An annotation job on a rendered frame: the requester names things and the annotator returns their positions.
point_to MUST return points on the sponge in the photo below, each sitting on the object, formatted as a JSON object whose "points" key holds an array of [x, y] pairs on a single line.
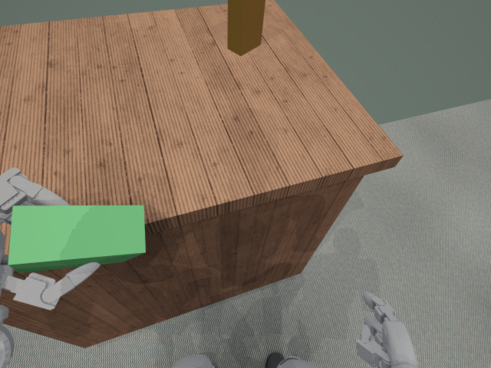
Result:
{"points": [[47, 237]]}

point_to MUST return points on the right robot foot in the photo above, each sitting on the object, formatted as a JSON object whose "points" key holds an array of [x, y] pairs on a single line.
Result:
{"points": [[274, 360]]}

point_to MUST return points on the table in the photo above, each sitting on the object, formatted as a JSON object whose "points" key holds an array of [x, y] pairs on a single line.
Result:
{"points": [[242, 163]]}

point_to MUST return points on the left robot hand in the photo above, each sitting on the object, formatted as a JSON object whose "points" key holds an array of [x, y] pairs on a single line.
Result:
{"points": [[36, 289]]}

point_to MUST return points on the right robot hand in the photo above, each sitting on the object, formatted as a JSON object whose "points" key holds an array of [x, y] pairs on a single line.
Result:
{"points": [[392, 345]]}

